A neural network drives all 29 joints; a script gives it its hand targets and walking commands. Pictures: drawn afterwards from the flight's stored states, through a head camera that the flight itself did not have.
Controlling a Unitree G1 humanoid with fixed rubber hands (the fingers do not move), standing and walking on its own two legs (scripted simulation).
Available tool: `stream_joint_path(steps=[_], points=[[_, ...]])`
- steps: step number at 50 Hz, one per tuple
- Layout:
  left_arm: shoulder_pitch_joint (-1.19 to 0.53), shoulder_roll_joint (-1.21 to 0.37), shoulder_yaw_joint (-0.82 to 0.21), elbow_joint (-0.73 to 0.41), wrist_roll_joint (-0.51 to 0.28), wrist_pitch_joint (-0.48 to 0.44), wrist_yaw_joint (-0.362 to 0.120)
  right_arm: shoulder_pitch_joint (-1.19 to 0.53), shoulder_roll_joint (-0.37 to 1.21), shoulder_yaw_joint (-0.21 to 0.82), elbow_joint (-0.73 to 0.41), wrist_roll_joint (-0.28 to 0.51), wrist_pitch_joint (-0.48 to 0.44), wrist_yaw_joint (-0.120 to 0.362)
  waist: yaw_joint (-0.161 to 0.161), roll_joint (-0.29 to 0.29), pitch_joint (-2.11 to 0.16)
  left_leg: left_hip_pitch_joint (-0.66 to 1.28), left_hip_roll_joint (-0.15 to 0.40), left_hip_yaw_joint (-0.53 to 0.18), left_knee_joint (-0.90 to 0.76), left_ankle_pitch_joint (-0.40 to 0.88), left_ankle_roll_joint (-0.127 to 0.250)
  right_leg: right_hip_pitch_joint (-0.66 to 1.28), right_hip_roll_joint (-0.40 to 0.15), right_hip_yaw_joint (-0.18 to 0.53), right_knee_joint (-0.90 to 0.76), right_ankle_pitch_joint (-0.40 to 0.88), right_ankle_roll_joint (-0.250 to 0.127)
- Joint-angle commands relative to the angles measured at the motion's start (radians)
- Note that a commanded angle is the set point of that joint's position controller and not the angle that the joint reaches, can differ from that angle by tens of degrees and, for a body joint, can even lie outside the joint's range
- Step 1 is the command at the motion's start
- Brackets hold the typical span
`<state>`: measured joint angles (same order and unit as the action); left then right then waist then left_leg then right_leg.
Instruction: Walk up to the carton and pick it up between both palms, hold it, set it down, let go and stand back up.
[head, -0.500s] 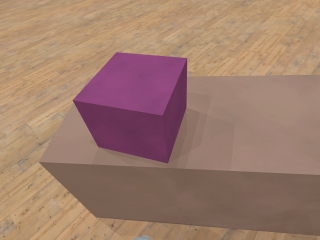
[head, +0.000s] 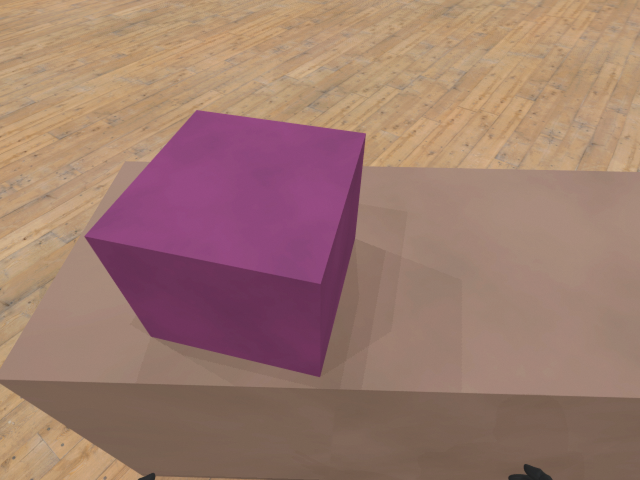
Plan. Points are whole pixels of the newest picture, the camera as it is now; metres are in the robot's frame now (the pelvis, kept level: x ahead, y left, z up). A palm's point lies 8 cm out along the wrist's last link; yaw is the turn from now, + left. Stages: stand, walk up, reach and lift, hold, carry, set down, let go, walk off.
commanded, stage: walk up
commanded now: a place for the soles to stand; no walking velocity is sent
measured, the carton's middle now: (255, 237) +0.48 +0.10 +0.02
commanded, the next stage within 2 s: none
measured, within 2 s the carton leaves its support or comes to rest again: neither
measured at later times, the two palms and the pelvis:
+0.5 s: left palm out of the picture +0.11 +0.27 -0.08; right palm out of the picture +0.11 -0.27 -0.07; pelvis -0.01 +0.00 +0.01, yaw +0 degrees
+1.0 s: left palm out of the picture +0.04 +0.41 -0.10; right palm out of the picture +0.13 -0.16 -0.10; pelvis +0.01 +0.10 -0.01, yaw +2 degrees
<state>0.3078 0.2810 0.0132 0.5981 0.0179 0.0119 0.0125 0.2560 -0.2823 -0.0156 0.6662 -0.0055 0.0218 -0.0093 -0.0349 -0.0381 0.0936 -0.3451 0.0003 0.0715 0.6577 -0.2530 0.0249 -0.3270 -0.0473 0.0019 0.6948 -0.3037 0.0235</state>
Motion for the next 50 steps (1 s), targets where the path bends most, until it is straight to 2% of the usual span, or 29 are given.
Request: stream_joint_path(steps=[1, 2, 3, 4, 6, 8, 10, 15, 20, 24, 30, 31, 32, 33, 34, 35, 36, 38, 41, 42, 43, 44, 45, 46, 47, 48, 49, 50], points=[[0.034, 0.2, 0.064, -0.064, 0.002, -0.015, 0.006, 0.005, -0.097, -0.008, -0.096, 0.025, 0.005, 0.016, 0.03, -0.05, -0.108, -0.115, 0.074, -0.099, -0.037, -0.153, 0.004, 0.094, -0.188, 0.273, -0.278, 0.003, -0.122], [-0.026, 0.232, 0.071, -0.067, -0.023, -0.011, 0.003, 0.005, -0.096, -0.019, -0.07, 0.015, 0.017, 0.009, 0.024, -0.127, -0.07, 0.054, 0.009, -0.045, 0.099, -0.217, -0.019, -0.121, -0.267, 0.336, -0.375, -0.083, -0.2], [-0.086, 0.21, 0.065, -0.076, -0.024, -0.014, 0.002, 0.017, -0.111, -0.027, -0.059, -0.002, 0.024, 0.011, -0.001, -0.135, -0.03, 0.105, 0.021, -0.073, 0.125, -0.19, -0.02, -0.188, -0.254, 0.315, -0.388, -0.096, -0.215], [-0.11, 0.185, 0.055, -0.083, -0.023, -0.016, 0.0, 0.024, -0.127, -0.03, -0.054, -0.001, 0.019, 0.015, -0.008, -0.134, -0.015, 0.092, 0.022, -0.076, 0.072, -0.163, -0.018, -0.169, -0.215, 0.26, -0.37, -0.037, -0.194], [-0.101, 0.18, 0.05, -0.083, -0.019, -0.015, -0.006, 0.028, -0.139, -0.03, -0.048, -0.001, -0.002, 0.017, -0.006, -0.128, -0.03, 0.099, 0.041, -0.092, -0.053, -0.025, -0.01, -0.112, -0.158, 0.181, -0.299, 0.076, -0.142], [-0.062, 0.164, 0.044, -0.08, -0.024, -0.015, -0.017, 0.009, -0.159, -0.029, -0.057, -0.008, -0.023, 0.014, 0.015, -0.094, -0.089, 0.115, 0.085, -0.151, -0.126, 0.101, 0.005, -0.036, -0.125, 0.138, -0.233, 0.165, -0.101], [-0.03, 0.145, 0.038, -0.074, -0.032, -0.011, -0.023, -0.023, -0.176, -0.032, -0.054, 0.0, -0.028, 0.016, 0.044, -0.045, -0.125, 0.075, 0.105, -0.19, -0.158, 0.051, 0.021, 0.021, -0.072, 0.099, -0.215, 0.087, -0.08], [-0.037, 0.154, 0.042, -0.069, -0.02, -0.01, -0.02, -0.039, -0.166, -0.026, -0.057, 0.013, -0.025, 0.025, 0.052, 0.047, -0.118, -0.001, 0.115, -0.202, -0.227, -0.021, 0.039, 0.075, -0.049, 0.074, -0.176, 0.055, -0.066], [-0.041, 0.166, 0.045, -0.061, -0.018, -0.016, -0.019, -0.041, -0.164, -0.032, -0.064, 0.01, -0.019, 0.031, 0.043, 0.082, -0.055, -0.03, 0.104, -0.206, -0.264, -0.176, 0.036, 0.009, -0.043, 0.086, -0.216, -0.065, -0.06], [-0.031, 0.169, 0.047, -0.054, -0.015, -0.023, -0.019, -0.031, -0.164, -0.036, -0.07, 0.006, -0.019, 0.033, 0.034, 0.073, -0.045, -0.011, 0.098, -0.204, -0.259, -0.218, 0.034, -0.036, -0.044, 0.103, -0.244, -0.119, -0.06], [-0.014, 0.171, 0.048, -0.042, -0.013, -0.033, -0.021, -0.024, -0.158, -0.038, -0.075, 0.002, -0.024, 0.031, 0.027, 0.041, -0.084, 0.042, 0.087, -0.191, -0.219, -0.156, 0.029, -0.053, -0.053, 0.12, -0.269, -0.11, -0.064], [0.167, 0.224, 0.105, 0.01, 0.038, -0.042, 0.019, -0.068, -0.198, -0.046, -0.122, -0.064, 0.007, 0.065, 0.061, 0.061, -0.08, -0.108, 0.032, -0.117, -0.056, -0.162, 0.04, 0.109, -0.15, 0.244, -0.328, -0.22, -0.126], [0.196, 0.286, 0.12, 0.026, 0.051, -0.043, 0.043, -0.071, -0.156, -0.04, -0.14, -0.077, 0.023, 0.082, 0.076, -0.033, -0.06, -0.231, 0.002, -0.046, 0.152, -0.165, 0.005, 0.189, -0.315, 0.426, -0.413, -0.248, -0.211], [0.193, 0.292, 0.126, 0.028, 0.059, -0.042, 0.063, -0.072, -0.142, -0.038, -0.156, -0.096, 0.039, 0.085, 0.087, -0.046, -0.029, -0.313, 0.054, -0.102, 0.304, -0.23, -0.011, 0.188, -0.428, 0.513, -0.418, -0.15, -0.296], [0.181, 0.277, 0.123, 0.027, 0.063, -0.044, 0.075, -0.072, -0.143, -0.039, -0.161, -0.098, 0.05, 0.084, 0.081, -0.026, -0.02, -0.334, 0.081, -0.142, 0.399, -0.222, -0.023, 0.162, -0.458, 0.514, -0.407, -0.059, -0.332], [0.162, 0.255, 0.114, 0.028, 0.063, -0.048, 0.079, -0.071, -0.144, -0.041, -0.166, -0.097, 0.055, 0.082, 0.068, -0.003, -0.021, -0.328, 0.095, -0.17, 0.444, -0.194, -0.031, 0.146, -0.439, 0.465, -0.393, 0.015, -0.328], [0.14, 0.239, 0.109, 0.029, 0.061, -0.051, 0.08, -0.071, -0.139, -0.042, -0.172, -0.09, 0.057, 0.08, 0.056, -0.005, -0.03, -0.311, 0.106, -0.187, 0.444, -0.178, -0.037, 0.144, -0.4, 0.392, -0.378, 0.061, -0.302], [0.111, 0.225, 0.107, 0.033, 0.057, -0.054, 0.072, -0.053, -0.109, -0.042, -0.165, -0.072, 0.058, 0.085, 0.046, -0.066, -0.057, -0.258, 0.115, -0.167, 0.351, -0.146, -0.048, 0.146, -0.305, 0.261, -0.376, -0.006, -0.247], [0.077, 0.237, 0.114, 0.027, 0.053, -0.05, 0.055, -0.05, -0.084, -0.045, -0.155, -0.042, 0.053, 0.094, 0.052, -0.186, -0.056, -0.11, 0.107, -0.11, 0.188, -0.171, -0.049, 0.048, -0.234, 0.149, -0.357, -0.078, -0.22], [0.055, 0.241, 0.116, 0.016, 0.05, -0.045, 0.047, -0.027, -0.085, -0.049, -0.141, -0.031, 0.046, 0.093, 0.045, -0.21, -0.059, -0.031, 0.091, -0.087, 0.121, -0.17, -0.041, -0.009, -0.205, 0.11, -0.332, -0.112, -0.204], [0.031, 0.242, 0.115, 0.002, 0.049, -0.037, 0.04, 0.017, -0.094, -0.056, -0.118, -0.021, 0.036, 0.09, 0.025, -0.21, -0.068, 0.063, 0.07, -0.055, 0.047, -0.118, -0.032, -0.068, -0.18, 0.08, -0.28, -0.156, -0.185], [0.003, 0.233, 0.106, -0.014, 0.042, -0.029, 0.032, 0.094, -0.113, -0.069, -0.084, -0.017, 0.025, 0.083, -0.013, -0.169, -0.09, 0.2, 0.041, -0.01, -0.041, -0.013, -0.023, -0.147, -0.152, 0.046, -0.182, -0.202, -0.159], [0.034, 0.179, 0.087, -0.022, 0.034, -0.021, 0.023, 0.174, -0.153, -0.09, -0.043, -0.019, 0.013, 0.07, -0.034, -0.039, -0.129, 0.326, 0.004, -0.002, -0.086, 0.014, -0.017, -0.216, -0.091, -0.009, -0.016, -0.243, -0.121], [0.089, 0.099, 0.057, -0.036, 0.022, -0.016, 0.013, 0.211, -0.219, -0.104, -0.029, -0.019, 0.001, 0.058, -0.051, 0.169, -0.144, 0.329, 0.079, -0.114, -0.201, -0.062, 0.008, -0.259, 0.002, -0.076, 0.165, -0.303, -0.071], [0.109, 0.044, 0.038, -0.082, 0.002, -0.011, 0.01, 0.147, -0.287, -0.105, -0.072, -0.027, -0.009, 0.044, -0.027, 0.312, -0.103, 0.19, 0.301, -0.488, -0.348, -0.257, 0.088, -0.336, 0.058, -0.015, 0.307, -0.402, -0.026], [0.102, 0.101, 0.054, -0.08, -0.004, 0.002, 0.024, 0.059, -0.327, -0.11, -0.086, -0.013, -0.004, 0.031, -0.016, 0.255, -0.069, -0.007, 0.385, -0.586, -0.429, -0.456, 0.195, -0.245, 0.009, 0.074, 0.376, -0.362, -0.031], [0.099, 0.138, 0.061, -0.07, -0.003, 0.008, 0.029, 0.0, -0.295, -0.098, -0.091, -0.007, -0.005, 0.025, 0.005, 0.24, -0.007, -0.045, 0.367, -0.562, -0.433, -0.431, 0.224, -0.236, 0.001, 0.085, 0.395, -0.314, -0.025], [0.096, 0.147, 0.063, -0.059, -0.007, 0.006, 0.031, -0.015, -0.248, -0.082, -0.087, -0.008, -0.01, 0.021, 0.014, 0.227, 0.025, -0.019, 0.337, -0.487, -0.379, -0.249, 0.223, -0.242, -0.006, 0.089, 0.379, -0.269, -0.017]])
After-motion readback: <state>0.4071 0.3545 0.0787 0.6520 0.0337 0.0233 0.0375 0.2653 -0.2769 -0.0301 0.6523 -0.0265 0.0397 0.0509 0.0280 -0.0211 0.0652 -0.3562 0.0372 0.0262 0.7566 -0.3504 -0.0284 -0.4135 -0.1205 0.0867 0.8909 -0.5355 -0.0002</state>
